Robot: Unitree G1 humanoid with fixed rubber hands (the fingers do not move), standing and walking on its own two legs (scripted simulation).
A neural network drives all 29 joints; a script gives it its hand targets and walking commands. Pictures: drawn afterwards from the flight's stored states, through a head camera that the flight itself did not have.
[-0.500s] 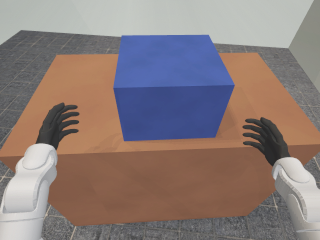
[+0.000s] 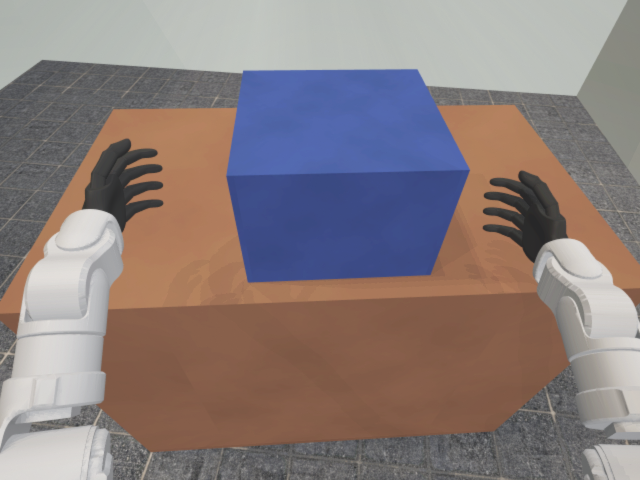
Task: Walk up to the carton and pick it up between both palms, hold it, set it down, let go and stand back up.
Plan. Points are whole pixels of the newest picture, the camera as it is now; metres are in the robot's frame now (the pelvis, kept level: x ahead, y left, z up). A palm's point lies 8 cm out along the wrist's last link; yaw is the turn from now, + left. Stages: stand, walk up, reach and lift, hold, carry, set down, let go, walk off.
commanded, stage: reach and lift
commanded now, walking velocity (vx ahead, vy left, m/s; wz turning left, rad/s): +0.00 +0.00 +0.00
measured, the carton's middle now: (335, 171) +0.55 -0.03 +0.08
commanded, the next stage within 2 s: none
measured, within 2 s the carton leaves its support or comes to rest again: neither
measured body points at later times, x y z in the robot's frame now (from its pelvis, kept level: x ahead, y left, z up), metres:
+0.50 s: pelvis +0.00 +0.00 +0.00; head -0.01 +0.01 +0.45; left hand +0.44 +0.22 +0.21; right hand +0.42 -0.27 +0.19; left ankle +0.01 +0.12 -0.75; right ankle -0.01 -0.10 -0.75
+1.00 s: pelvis +0.02 +0.00 +0.00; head +0.06 +0.01 +0.45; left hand +0.51 +0.21 +0.23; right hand +0.49 -0.27 +0.21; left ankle +0.01 +0.12 -0.75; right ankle -0.01 -0.10 -0.75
